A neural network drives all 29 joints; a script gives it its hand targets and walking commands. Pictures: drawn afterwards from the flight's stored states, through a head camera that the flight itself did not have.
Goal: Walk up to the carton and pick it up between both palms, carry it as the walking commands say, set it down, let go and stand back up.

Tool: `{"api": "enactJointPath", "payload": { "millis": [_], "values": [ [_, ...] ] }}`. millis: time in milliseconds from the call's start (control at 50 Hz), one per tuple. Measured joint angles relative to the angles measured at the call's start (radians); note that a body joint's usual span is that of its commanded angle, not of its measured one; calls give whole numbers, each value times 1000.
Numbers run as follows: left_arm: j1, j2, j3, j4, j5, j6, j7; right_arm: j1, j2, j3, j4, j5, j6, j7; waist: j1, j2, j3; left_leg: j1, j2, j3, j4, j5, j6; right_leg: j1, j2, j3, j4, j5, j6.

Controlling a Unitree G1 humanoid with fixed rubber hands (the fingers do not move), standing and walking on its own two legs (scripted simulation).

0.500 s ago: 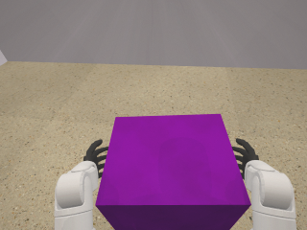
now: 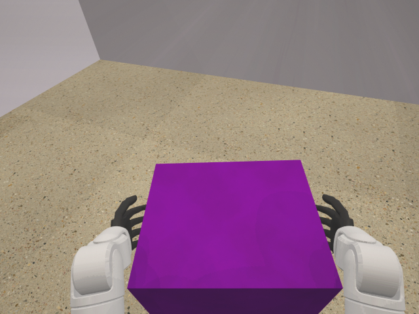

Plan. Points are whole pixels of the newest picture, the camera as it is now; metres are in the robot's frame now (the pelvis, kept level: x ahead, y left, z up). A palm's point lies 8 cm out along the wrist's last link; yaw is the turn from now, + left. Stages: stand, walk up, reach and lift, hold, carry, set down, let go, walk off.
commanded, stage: carry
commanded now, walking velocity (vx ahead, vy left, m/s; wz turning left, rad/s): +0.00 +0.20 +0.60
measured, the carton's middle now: (229, 241) +0.28 +0.00 +0.01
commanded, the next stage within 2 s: none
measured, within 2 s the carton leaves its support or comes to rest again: neither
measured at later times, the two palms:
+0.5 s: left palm out of the picture +0.16 +0.39 +0.08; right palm (213, 235) +0.26 +0.02 +0.07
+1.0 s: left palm out of the picture +0.01 +0.58 +0.09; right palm (76, 264) +0.21 +0.26 +0.07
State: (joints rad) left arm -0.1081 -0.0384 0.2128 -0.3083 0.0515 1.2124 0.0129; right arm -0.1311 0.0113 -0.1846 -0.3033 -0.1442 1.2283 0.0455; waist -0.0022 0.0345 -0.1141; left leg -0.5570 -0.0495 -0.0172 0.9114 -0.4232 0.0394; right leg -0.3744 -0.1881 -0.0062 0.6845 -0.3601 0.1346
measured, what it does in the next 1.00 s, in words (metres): steps to the left, turning left: left foot, then right foot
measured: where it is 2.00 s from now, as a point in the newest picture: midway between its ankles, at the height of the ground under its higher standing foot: outside the picture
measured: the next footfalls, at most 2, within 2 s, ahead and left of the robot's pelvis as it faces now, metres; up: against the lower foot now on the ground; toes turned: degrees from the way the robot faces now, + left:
left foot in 0.04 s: +0.08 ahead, +0.14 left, +0.00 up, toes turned -1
right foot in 0.32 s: +0.03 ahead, -0.04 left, +0.00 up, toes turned +10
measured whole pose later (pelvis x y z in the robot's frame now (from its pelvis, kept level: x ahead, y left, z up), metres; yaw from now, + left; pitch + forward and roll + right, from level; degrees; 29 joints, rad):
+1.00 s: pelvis -0.11 +0.29 +0.01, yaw +32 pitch +4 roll +1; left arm -0.08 -0.04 0.21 -0.34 0.05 1.19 0.00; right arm -0.09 0.04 -0.19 -0.35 -0.14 1.21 0.03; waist 0.00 0.05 -0.08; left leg -0.56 -0.15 -0.01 0.95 -0.40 0.03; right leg -0.35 -0.14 -0.05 0.64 -0.35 0.07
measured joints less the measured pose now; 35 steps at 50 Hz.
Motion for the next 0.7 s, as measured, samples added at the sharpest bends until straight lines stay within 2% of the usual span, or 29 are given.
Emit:
{"api": "enactJointPath", "payload": {
  "millis": [40, 80, 120, 180, 260, 320, 360, 380, 420, 460, 500, 560, 580, 600, 640, 700],
  "values": [
    [-1, -1, 0, -7, 0, 0, 0, 0, 0, 0, -6, 0, -2, 1, 0, -7, 0, 59, 22, -8, -123, 25, 0, -6, -34, -2, 54, -31, 17],
    [4, 11, 0, -7, 0, -1, -4, 2, 13, 0, -4, 0, -4, -2, 0, -18, 12, 49, -5, -7, -89, 89, -3, -20, -48, -4, 156, -113, 17],
    [18, 27, 0, -7, 0, 0, -14, 12, 36, 0, -3, 0, -4, -14, -1, -12, 18, 46, -21, -26, -86, 87, 9, -54, 3, -5, 306, -196, 17],
    [19, 29, 0, -8, 0, 5, -17, 17, 40, 0, -3, 0, -4, -18, 0, -13, 18, 46, -58, -60, -134, 124, 26, -81, 77, -4, 407, -202, 17],
    [19, 30, 0, -8, 0, 1, -17, 17, 41, 0, -3, 0, -9, -18, 1, -16, 18, 36, -117, -67, -191, 180, 55, -81, 124, -2, 317, -203, 17],
    [19, 28, 0, -9, 0, -1, -17, 17, 40, 0, -4, 0, -10, -18, 1, -6, 17, 24, -156, -61, -232, 220, 72, -46, 147, -1, 93, -188, 12],
    [23, 7, 0, -9, 0, -1, -8, 25, 22, 0, -5, 1, -11, -9, 1, 44, 18, 23, -167, -79, -237, 209, 57, -23, 148, -16, 15, -36, -37],
    [27, 5, 0, -9, 0, -2, -6, 29, 22, 0, -5, 1, -11, -7, 1, 42, 18, 16, -170, -55, -187, 118, 37, -14, 129, -15, 7, -13, -56],
    [27, 4, 0, -9, 0, -5, -6, 30, 22, 0, -10, 1, -11, -6, 1, 20, 18, -14, -142, 5, -21, 33, 16, 2, 84, -15, -4, -7, -64],
    [26, 2, 0, -17, 0, -11, -8, 30, 22, 0, -22, 1, -13, -7, 0, 7, 14, -17, -89, 19, 47, 34, 13, 10, 49, -17, -14, -7, -55],
    [20, -2, 0, -24, 0, -18, -9, 30, 17, 0, -38, 1, -17, -6, 0, 3, 12, -9, -34, 4, 32, 21, 12, 9, 18, -25, -14, -7, -28],
    [16, -4, 0, -27, 0, -19, -9, 30, 14, 0, -44, 1, -20, -4, -1, -10, 11, 59, 16, -11, -131, 12, 12, 7, -38, -32, 37, -36, 9],
    [15, -3, 0, -27, 0, -19, -9, 30, 15, 0, -43, 1, -21, -4, 0, -17, 16, 63, 6, -6, -142, 78, 6, 4, -59, -31, 75, -59, 11],
    [19, 3, 0, -27, 0, -19, -11, 30, 22, 0, -41, 1, -20, -6, 0, -22, 24, 59, -11, -5, -118, 91, 4, 0, -68, -32, 122, -94, 11],
    [28, 17, 0, -27, 0, -19, -18, 34, 40, 0, -40, 0, -19, -14, -1, -11, 35, 56, -29, -24, -108, 89, 14, -28, -23, -34, 260, -198, 11],
    [28, 21, 0, -27, 0, -17, -22, 34, 45, 0, -40, 1, -19, -18, -1, -3, 38, 56, -63, -63, -153, 122, 33, -65, 62, -33, 383, -214, 11]
  ]
}}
